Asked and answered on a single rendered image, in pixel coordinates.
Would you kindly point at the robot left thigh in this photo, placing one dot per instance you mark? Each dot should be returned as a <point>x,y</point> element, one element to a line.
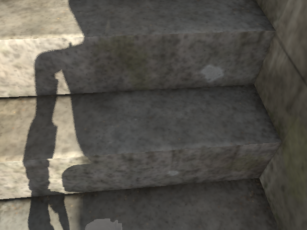
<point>104,224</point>

